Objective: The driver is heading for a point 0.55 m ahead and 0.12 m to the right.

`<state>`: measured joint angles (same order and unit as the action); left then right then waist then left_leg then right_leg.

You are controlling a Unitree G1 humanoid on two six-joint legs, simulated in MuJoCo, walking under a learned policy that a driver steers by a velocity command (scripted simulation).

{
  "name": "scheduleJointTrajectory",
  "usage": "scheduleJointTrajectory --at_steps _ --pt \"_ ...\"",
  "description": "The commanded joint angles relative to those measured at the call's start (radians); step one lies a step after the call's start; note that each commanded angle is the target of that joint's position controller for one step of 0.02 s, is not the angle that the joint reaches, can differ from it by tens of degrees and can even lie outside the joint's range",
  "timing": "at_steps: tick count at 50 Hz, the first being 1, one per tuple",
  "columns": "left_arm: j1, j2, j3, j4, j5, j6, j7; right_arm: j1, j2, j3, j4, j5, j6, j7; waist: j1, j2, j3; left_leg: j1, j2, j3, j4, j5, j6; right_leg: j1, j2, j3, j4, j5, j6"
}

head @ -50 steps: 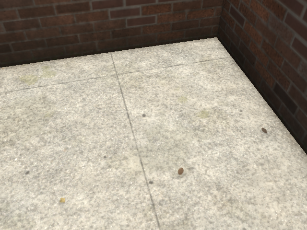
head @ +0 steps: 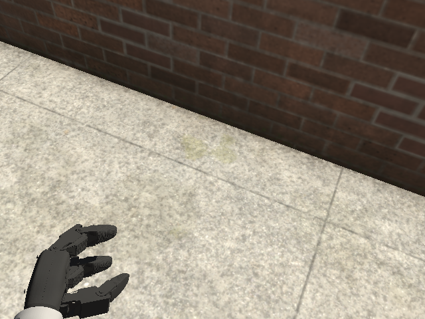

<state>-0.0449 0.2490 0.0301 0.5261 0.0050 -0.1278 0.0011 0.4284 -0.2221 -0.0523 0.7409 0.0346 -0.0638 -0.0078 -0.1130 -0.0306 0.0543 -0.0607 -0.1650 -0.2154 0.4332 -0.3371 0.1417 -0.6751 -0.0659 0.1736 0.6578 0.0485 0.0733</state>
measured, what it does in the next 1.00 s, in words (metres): walks ahead: right foot, then left foot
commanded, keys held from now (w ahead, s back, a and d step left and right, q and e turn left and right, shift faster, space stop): w+e+shift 0.34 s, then shift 0.66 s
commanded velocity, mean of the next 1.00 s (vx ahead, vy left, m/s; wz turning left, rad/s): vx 0.56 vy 0.00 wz -0.18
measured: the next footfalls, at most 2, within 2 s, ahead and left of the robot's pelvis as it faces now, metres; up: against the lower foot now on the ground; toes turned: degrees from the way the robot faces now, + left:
right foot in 0.14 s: +0.33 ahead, -0.16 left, +0.00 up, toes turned +4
left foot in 0.56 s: +0.75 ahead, -0.04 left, +0.00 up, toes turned -17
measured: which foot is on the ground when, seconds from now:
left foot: down 0.00-0.12, up 0.14-0.54, down 0.56-1.00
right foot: up 0.00-0.12, down 0.14-0.58, up 0.60-0.88, down 0.90-1.00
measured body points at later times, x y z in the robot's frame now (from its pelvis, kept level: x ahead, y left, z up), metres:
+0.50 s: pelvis +0.44 -0.09 +0.00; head +0.47 -0.10 +0.45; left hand +0.39 +0.17 -0.12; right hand +0.72 -0.31 -0.02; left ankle +0.69 +0.00 -0.69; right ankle +0.29 -0.17 -0.74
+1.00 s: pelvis +0.65 -0.12 +0.00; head +0.65 -0.14 +0.45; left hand +0.89 +0.06 -0.09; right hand +0.68 -0.40 -0.13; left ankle +0.71 -0.03 -0.74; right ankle +0.67 -0.27 -0.74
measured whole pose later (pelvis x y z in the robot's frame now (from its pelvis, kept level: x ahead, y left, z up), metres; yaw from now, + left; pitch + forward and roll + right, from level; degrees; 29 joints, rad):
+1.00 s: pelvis +0.65 -0.12 +0.00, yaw -14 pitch -1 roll +2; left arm 0.10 0.24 -0.02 0.74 0.05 -0.01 0.04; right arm 0.23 -0.26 -0.01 0.86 0.00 -0.07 0.01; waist -0.03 -0.01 0.02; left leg -0.25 -0.06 -0.01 0.47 -0.19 0.01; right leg -0.31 -0.03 0.10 0.54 -0.21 0.03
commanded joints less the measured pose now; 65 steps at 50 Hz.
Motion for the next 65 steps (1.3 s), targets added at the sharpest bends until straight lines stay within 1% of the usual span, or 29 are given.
scheduleJointTrajectory --at_steps 1,4,6,7,8,9,10,11,12,16,20,22,24,25,27,28,29,30,31,33,36,40,44,46,47,49,54,58,65 --pt "-0.105 0.072 0.027 -0.068 -0.023 -0.016 -0.014 0.014 -0.137 -0.041 -0.022 0.004 -0.012 -0.01 -0.03 0.129 0.02 -0.206 0.188 -0.128 -0.147 0.117 0.089 0.251 0.05 -0.134 -0.139 0.161 -0.001" --pt "-0.064 0.132 0.056 -0.061 -0.034 -0.024 -0.021 0.026 -0.172 -0.052 0.006 -0.016 0.001 -0.01 0.005 0.174 0.001 0.071 0.281 -0.117 -0.053 0.577 0.066 0.185 0.061 -0.179 -0.176 0.003 -0.081" --pt "0.227 0.209 0.096 0.005 -0.051 -0.014 -0.008 -0.058 -0.219 -0.057 -0.006 -0.054 0.008 0.003 0.189 0.204 -0.173 0.118 0.276 -0.032 0.256 1.115 0.032 0.452 0.101 -0.239 -0.131 -0.1 -0.167" --pt "0.521 0.22 0.091 0.07 -0.043 -0.001 -0.007 -0.144 -0.183 -0.04 -0.042 -0.074 0.004 0.003 0.328 0.148 -0.333 -0.121 0.25 -0.012 0.613 0.968 0.016 0.832 0.012 -0.096 -0.027 -0.195 -0.219" --pt "0.586 0.299 0.105 0.129 -0.019 -0.005 -0.032 0.048 -0.039 -0.003 -0.052 -0.037 -0.014 0.011 0.19 -0.371 -0.44 -0.527 0.054 0.07 1.015 0.034 -0.083 1.135 -0.201 0.518 -0.227 -0.603 -0.414" --pt "0.571 0.189 0.083 0.129 -0.023 -0.006 -0.045 0.027 -0.101 0.008 -0.048 -0.005 -0.034 0.014 0.203 -0.351 -0.364 -0.698 0.087 0.039 1.036 -0.098 -0.067 1.147 -0.224 0.81 -0.414 -0.852 -0.407" --pt "0.494 0.135 0.072 0.116 -0.011 0.003 -0.035 -0.132 -0.159 0.001 -0.081 0.005 -0.056 0.022 0.223 -0.172 -0.192 -0.764 0.142 0.033 1.011 -0.031 -0.048 1.03 -0.21 0.675 -0.413 -0.763 -0.376" --pt "0.477 0.142 0.072 0.11 -0.003 0.009 -0.038 -0.26 -0.157 0.01 -0.112 -0.018 -0.075 0.023 0.225 0.018 -0.119 -0.719 0.159 0.054 0.936 0.005 -0.04 0.888 -0.158 0.56 -0.412 -0.579 -0.353" --pt "0.464 0.146 0.07 0.117 -0.003 0.008 -0.046 -0.321 -0.138 0.01 -0.135 -0.04 -0.09 0.023 0.194 0.092 -0.058 -0.697 0.17 0.06 0.842 0.015 -0.047 0.786 -0.11 0.489 -0.423 -0.453 -0.355" --pt "0.463 0.114 0.051 0.158 -0.041 0.013 -0.031 -0.317 -0.121 0.014 -0.153 -0.058 -0.09 0.016 0.113 0.009 -0.015 -0.611 0.199 0.075 0.559 0.028 -0.12 0.633 -0.036 0.355 -0.463 -0.266 -0.373" --pt "0.476 0.15 0.057 0.194 -0.032 0.04 0.014 -0.539 -0.053 0.051 -0.225 -0.076 -0.107 0.042 0.176 0.0 0.074 -0.438 0.13 0.192 0.162 0.352 -0.164 0.389 0.025 0.184 -0.465 0.082 -0.293" --pt "0.588 0.156 0.057 0.255 -0.025 0.059 0.014 -0.56 -0.063 0.042 -0.231 -0.089 -0.111 0.051 0.22 -0.04 0.029 -0.267 0.085 0.203 0.098 0.606 -0.156 0.343 0.024 0.162 -0.456 0.103 -0.239" --pt "0.629 0.134 0.05 0.288 -0.029 0.067 0.018 -0.595 -0.092 0.026 -0.253 -0.073 -0.102 0.047 0.224 -0.057 0.017 -0.245 0.066 0.192 0.031 0.587 -0.142 0.435 0.027 0.166 -0.405 0.122 -0.202" --pt "0.642 0.105 0.04 0.31 -0.025 0.071 0.023 -0.594 -0.115 0.014 -0.262 -0.068 -0.1 0.044 0.209 -0.067 -0.001 -0.224 0.06 0.185 0.004 0.557 -0.13 0.49 0.035 0.169 -0.351 0.183 -0.181" --pt "0.581 0.152 0.056 0.305 -0.022 0.079 0.031 -0.461 -0.16 -0.011 -0.247 -0.067 -0.114 0.03 0.089 -0.105 -0.072 -0.075 0.072 0.194 -0.039 0.604 -0.098 0.526 0.049 0.147 -0.141 0.399 -0.124" --pt "0.488 0.163 0.054 0.259 -0.006 0.084 0.032 -0.253 -0.163 -0.012 -0.19 -0.076 -0.115 0.023 -0.02 -0.099 -0.197 0.15 0.171 0.133 -0.014 0.743 -0.06 0.45 0.056 0.141 0.082 0.411 -0.086" --pt "0.527 0.055 0.019 0.232 0.031 0.085 0.028 -0.059 -0.213 -0.012 -0.133 -0.097 -0.106 0.016 -0.032 0.13 -0.394 0.466 0.425 -0.079 0.173 1.331 0.054 0.264 0.147 0.056 0.491 -0.207 -0.033" --pt "0.766 0.005 -0.011 0.289 -0.019 0.078 0.018 -0.008 -0.177 -0.006 -0.094 -0.092 -0.1 0.035 0.038 0.362 -0.61 0.697 0.668 -0.435 0.175 1.426 0.271 0.074 0.208 0.077 0.796 -0.76 0.001" --pt "0.769 0.098 0.004 0.329 -0.036 0.085 0.01 -0.035 -0.15 -0.014 -0.106 -0.068 -0.085 0.038 0.005 0.227 -0.606 0.631 0.617 -0.47 0.113 1.137 0.273 0.03 0.135 0.1 0.866 -0.691 0.005" --pt "0.462 0.161 0.018 0.221 -0.004 0.093 0.017 -0.286 -0.078 0.021 -0.13 -0.056 -0.064 0.029 0.079 -0.015 -0.303 0.213 0.484 -0.23 -0.021 0.91 0.176 0.046 0.04 -0.003 0.695 -0.559 0.0" --pt "0.445 0.057 0.001 0.2 0.015 0.106 0.028 -0.383 -0.098 0.023 -0.083 -0.066 -0.05 0.043 0.177 0.062 -0.133 -0.216 0.367 -0.045 -0.13 0.943 0.113 0.272 -0.013 -0.066 0.369 -0.494 0.014" --pt "0.398 0.014 -0.023 0.23 0.016 0.107 0.034 -0.341 -0.165 -0.002 -0.025 -0.055 -0.021 0.041 0.167 0.09 -0.221 -0.291 0.33 0.066 -0.154 0.768 0.089 0.506 0.024 -0.104 0.067 -0.21 -0.001" --pt "0.256 0.086 -0.013 0.191 0.036 0.116 0.048 -0.351 -0.12 0.021 -0.013 -0.037 -0.011 0.044 0.172 0.125 -0.147 -0.373 0.275 0.057 -0.146 0.279 0.004 0.595 0.024 -0.071 -0.105 -0.111 -0.052" --pt "0.203 0.163 -0.009 0.141 0.055 0.122 0.066 -0.249 -0.084 0.039 0.027 -0.045 -0.02 0.043 0.139 0.0 -0.137 -0.42 0.213 0.069 -0.095 -0.027 -0.104 0.676 -0.108 0.035 -0.217 -0.065 -0.1" --pt "0.158 0.199 0.004 0.152 0.053 0.122 0.062 -0.149 -0.13 0.027 0.057 -0.038 -0.029 0.033 0.087 -0.119 -0.131 -0.368 0.174 0.115 -0.094 -0.039 -0.135 0.595 -0.102 0.028 -0.218 -0.21 -0.145" --pt "0.158 0.12 -0.012 0.176 0.043 0.112 0.041 -0.242 -0.184 0.013 0.059 -0.036 -0.02 0.01 0.134 -0.071 -0.048 -0.306 0.157 0.146 -0.058 0.03 -0.162 0.458 -0.01 -0.027 -0.251 -0.408 -0.102" --pt "0.134 0.077 -0.034 0.232 0.02 0.061 0.033 -0.229 -0.143 0.028 0.092 -0.024 0.009 -0.009 0.114 -0.022 -0.078 -0.229 0.175 0.133 -0.02 0.131 -0.14 0.47 0.002 -0.041 -0.227 -0.179 -0.094" --pt "0.13 0.104 -0.03 0.283 0.01 0.029 0.008 -0.264 -0.161 0.024 0.104 -0.028 0.052 -0.02 0.104 -0.011 -0.106 -0.164 0.195 0.113 0.007 0.181 -0.131 0.461 -0.004 -0.035 -0.233 -0.059 -0.115" --pt "0.15 0.107 -0.033 0.372 0.009 0.024 0.003 -0.301 -0.17 0.017 0.15 -0.026 0.078 -0.026 0.107 0.033 -0.122 -0.117 0.202 0.111 0.005 0.243 -0.124 0.475 0.011 -0.059 -0.249 -0.011 -0.114"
